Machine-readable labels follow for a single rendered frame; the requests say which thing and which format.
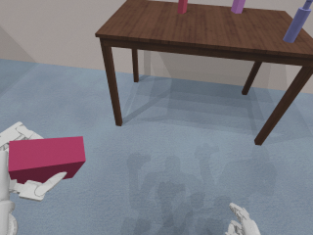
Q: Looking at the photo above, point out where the right robot hand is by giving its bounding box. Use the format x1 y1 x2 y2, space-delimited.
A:
225 203 261 235

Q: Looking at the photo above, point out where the sponge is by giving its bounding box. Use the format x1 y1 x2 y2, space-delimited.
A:
8 136 86 184

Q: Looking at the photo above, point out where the left robot hand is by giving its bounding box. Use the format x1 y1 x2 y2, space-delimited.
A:
0 121 67 202

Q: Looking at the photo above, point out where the table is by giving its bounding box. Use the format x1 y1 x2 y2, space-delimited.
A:
95 0 313 146

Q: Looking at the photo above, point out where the robot left forearm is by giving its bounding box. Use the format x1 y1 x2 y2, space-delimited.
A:
0 200 19 235

